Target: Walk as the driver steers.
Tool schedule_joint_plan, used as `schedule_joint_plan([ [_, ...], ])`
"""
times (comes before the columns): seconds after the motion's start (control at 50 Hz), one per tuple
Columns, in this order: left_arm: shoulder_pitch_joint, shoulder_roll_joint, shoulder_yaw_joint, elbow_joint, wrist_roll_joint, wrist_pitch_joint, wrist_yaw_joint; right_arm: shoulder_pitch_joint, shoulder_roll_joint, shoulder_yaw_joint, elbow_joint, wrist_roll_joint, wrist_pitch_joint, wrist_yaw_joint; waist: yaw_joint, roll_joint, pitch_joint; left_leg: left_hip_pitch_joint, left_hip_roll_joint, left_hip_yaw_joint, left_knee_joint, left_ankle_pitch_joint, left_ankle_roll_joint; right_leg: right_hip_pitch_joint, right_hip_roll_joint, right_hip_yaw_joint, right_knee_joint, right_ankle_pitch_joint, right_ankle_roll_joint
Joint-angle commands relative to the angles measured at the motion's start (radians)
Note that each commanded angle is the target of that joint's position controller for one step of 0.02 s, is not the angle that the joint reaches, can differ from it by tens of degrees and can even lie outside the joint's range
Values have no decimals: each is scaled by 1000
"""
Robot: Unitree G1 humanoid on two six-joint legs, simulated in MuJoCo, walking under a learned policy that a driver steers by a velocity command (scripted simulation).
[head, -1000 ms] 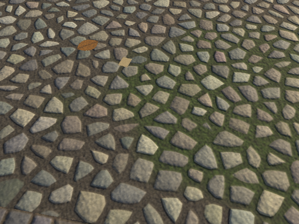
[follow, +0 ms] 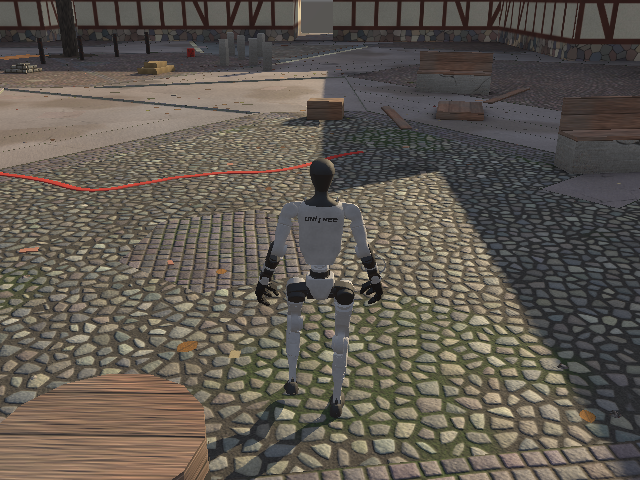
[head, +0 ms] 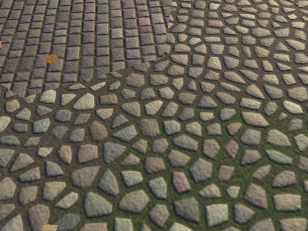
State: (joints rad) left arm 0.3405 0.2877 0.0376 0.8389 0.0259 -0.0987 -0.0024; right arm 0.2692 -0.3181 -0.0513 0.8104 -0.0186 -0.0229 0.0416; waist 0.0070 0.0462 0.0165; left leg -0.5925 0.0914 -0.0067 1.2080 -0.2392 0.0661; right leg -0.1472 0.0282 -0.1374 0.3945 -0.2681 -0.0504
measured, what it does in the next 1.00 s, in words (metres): walks ahead: left foot, then right foot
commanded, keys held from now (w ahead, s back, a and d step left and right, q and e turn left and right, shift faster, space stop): q+shift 0.42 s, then shift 0.10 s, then e+shift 0.48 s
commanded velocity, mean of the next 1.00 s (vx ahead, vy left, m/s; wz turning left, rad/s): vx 0.19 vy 0.00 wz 0.29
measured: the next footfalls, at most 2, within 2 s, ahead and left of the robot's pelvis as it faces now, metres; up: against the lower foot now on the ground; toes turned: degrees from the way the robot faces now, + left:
left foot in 0.20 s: +0.38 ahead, +0.07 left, +0.00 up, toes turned +11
right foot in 0.66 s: +0.53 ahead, -0.08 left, +0.00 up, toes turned +33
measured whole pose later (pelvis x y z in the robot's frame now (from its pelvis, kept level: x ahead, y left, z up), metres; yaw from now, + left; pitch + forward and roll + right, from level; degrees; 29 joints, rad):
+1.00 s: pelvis +0.38 -0.01 -0.01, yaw +14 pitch +2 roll +1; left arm 0.20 0.31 0.10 0.64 -0.03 0.06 0.04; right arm 0.11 -0.28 -0.08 0.66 0.02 0.01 -0.01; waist 0.02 -0.01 0.05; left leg -0.29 -0.11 -0.13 0.55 -0.36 -0.03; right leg -0.40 0.11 0.31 0.47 -0.10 0.03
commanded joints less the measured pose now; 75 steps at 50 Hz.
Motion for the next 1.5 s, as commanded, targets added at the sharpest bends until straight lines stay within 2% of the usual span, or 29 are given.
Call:
schedule_joint_plan([
  [0.02, -67, 46, 7, -52, -19, -39, 6, -21, 27, 8, -85, -12, 16, 12, -61, -109, 84, -107, 31, 20, -86, 96, -26, -14, -250, 65, -210, 696, -65],
  [0.06, -118, 42, 4, -58, -25, -37, 10, -84, 40, 19, -112, -4, 5, 25, -70, -120, 87, 9, -16, 91, -328, 266, -18, -74, -171, -80, -193, 718, -30],
  [0.08, -194, 96, 23, -108, -31, -22, 36, -93, 12, 7, -116, 76, -27, 18, -52, -115, 56, 46, -42, 88, -411, 345, -27, -50, -148, -86, -159, 705, -5],
  [0.16, -155, 230, 59, -132, -49, 16, 85, 18, -83, -35, -128, 47, -30, 45, -119, -159, -99, 319, -173, 166, -558, 371, 4, 61, -200, -77, 125, 1073, 47],
  [0.2, -203, 194, 54, -150, -56, 26, 64, 281, -192, -89, -73, 45, -3, 22, -250, -79, -182, 664, -163, 74, -612, 429, 74, -93, -164, -52, 579, 803, 70],
  [0.22, -191, 66, 21, -159, -33, 16, 32, 238, -220, -93, -77, 45, 7, -11, -193, 215, -80, 727, -81, -79, -693, 763, 131, -306, 26, -49, 955, -223, 115],
  [0.24, 67, 16, -4, -196, -23, -2, 14, 104, -288, -79, -169, -34, -25, -12, -3, 310, -281, 939, 180, -627, -666, 1024, 375, -563, 118, 188, 1284, -424, 152],
  [0.26, 54, 149, 9, -209, -24, -11, 1, 32, -266, -88, -250, -32, -24, -2, -58, 134, -486, 970, 239, -799, -805, 633, 427, -554, 79, 343, 1305, -333, 124],
  [0.3, -128, 190, 29, -244, -23, 5, 18, -83, -176, -69, -283, 34, -26, -3, -6, -151, -224, 661, 139, -699, -897, 221, 330, -586, 8, 322, 1100, -213, 94],
  [0.36, -160, 168, 34, -252, -8, 47, 32, -124, -162, -69, -293, 29, -14, -21, 40, -117, -97, 347, 25, -519, -901, 466, 268, -448, -18, 312, 880, -198, 121],
  [0.42, -218, 81, 15, -262, -5, 47, 40, -93, -176, -80, -277, 39, 10, -58, 23, -96, -149, 310, -49, -416, -825, 700, 214, -402, 13, 278, 626, -106, 154],
  [0.5, -254, 75, 15, -245, -22, 64, 36, -104, -148, -71, -289, 42, 59, -95, -12, 10, -227, 329, -68, -373, -780, 510, 126, -354, 9, 269, 482, 97, 168],
  [0.64, -271, 51, 9, -239, -16, 36, 3, -107, -2, 1, -257, -3, 42, -60, -34, 88, -142, 289, -13, -362, -733, 265, 103, -111, -50, 228, 129, 220, 82],
  [0.66, -294, 68, 14, -252, -8, 33, -2, -52, -11, -2, -233, -11, 30, -51, -52, 67, -108, 289, -46, -340, -723, 191, 67, -74, -56, 266, 53, 344, 50],
  [0.7, -321, 192, 49, -276, 1, 44, 2, 58, -60, -21, -216, -17, 16, -55, -126, -188, -90, 259, -196, -149, -558, -104, -34, -71, -209, 471, 35, 569, -101],
  [0.78, -111, 213, 80, -246, -32, 78, 12, -173, -81, -45, -275, 10, 39, -70, 32, -230, -93, 77, -225, -95, -268, -375, -106, 10, -288, 788, -65, 324, -219],
  [0.9, -196, 163, 96, -277, -52, 136, 43, -171, 9, -34, -241, 33, 30, -62, -3, -210, -137, 158, -222, -86, -444, -217, -127, -18, -107, 641, -50, 167, -90],
  [0.98, -193, 183, 113, -284, -65, 149, 43, -94, -28, -52, -196, 41, 11, -47, -21, -271, -154, 337, -217, -100, -740, -90, -92, -66, -96, 720, -77, 27, -83],
  [1.02, -177, 143, 102, -284, -73, 147, 46, -21, -94, -76, -165, 30, 13, -56, -38, -191, -171, 583, -56, -177, -901, 16, -26, -260, -9, 648, 34, -209, -9],
  [1.04, -177, 104, 94, -312, -76, 141, 42, -49, -190, -92, -177, -15, 17, -53, -5, 147, -130, 599, 190, -464, -954, 25, 113, -487, 141, 412, 297, -302, 39],
  [1.06, -166, 176, 117, -308, -57, 121, 35, -126, -162, -87, -205, -52, 5, -52, 7, 177, -80, 495, 312, -552, -973, 114, 185, -544, 63, 389, 510, -297, 81],
  [1.08, -145, 229, 133, -280, -53, 122, 31, -199, -101, -69, -229, -42, -1, -63, 36, 97, -59, 459, 271, -435, -954, 160, 167, -520, 25, 351, 636, -229, 95],
  [1.14, -83, 160, 116, -236, -47, 149, 30, -240, -46, -45, -237, 3, 2, -90, 38, 47, -25, 457, 142, -196, -902, 277, 102, -548, 0, 291, 835, -90, 125],
  [1.3, -246, 78, 53, -323, -38, 135, 13, -82, -141, -65, -177, 13, 31, -69, -58, 93, -62, 579, 173, -102, -864, 534, 184, -456, -52, 181, 520, -127, 165],
  [1.36, -255, 61, 35, -316, -52, 127, 0, -21, -150, -65, -147, 42, 16, -48, -83, 129, -65, 468, 167, -141, -989, -115, 172, -291, -43, 118, 342, -155, 116],
  [1.44, -100, 102, 60, -235, -57, 71, -8, -29, -123, -44, -118, 70, -8, -26, 35, 57, 15, 222, 130, -185, -921, -215, 128, 116, -18, 87, -54, 27, 4],
  [1.46, 58, 133, 75, -196, -50, 59, 3, -77, -63, -23, -132, 61, -22, -21, 117, 11, -57, 41, 64, -134, -750, -203, 68, 378, -123, 206, -51, 11, -24],
  [1.48, 210, 224, 96, -176, -24, 52, 14, -123, 37, 6, -184, 46, -46, -13, 173, -224, -166, -238, -65, -3, -339, -319, -9, 626, -375, 522, -62, -107, -96],
  [1.5, 194, 236, 105, -181, -9, 34, 10, -140, -30, -13, -216, 80, -64, -19, 170, -221, -116, -388, -58, -85, -137, -315, -16, 488, -481, 702, -146, -384, -204],
])
Keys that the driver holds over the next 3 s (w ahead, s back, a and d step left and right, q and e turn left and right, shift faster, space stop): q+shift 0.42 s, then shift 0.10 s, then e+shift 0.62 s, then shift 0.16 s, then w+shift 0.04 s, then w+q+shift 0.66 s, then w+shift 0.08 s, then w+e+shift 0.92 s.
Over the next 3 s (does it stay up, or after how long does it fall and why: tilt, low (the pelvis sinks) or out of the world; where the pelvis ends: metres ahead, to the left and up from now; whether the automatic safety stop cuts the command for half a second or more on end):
stays up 1.61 0.41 0.00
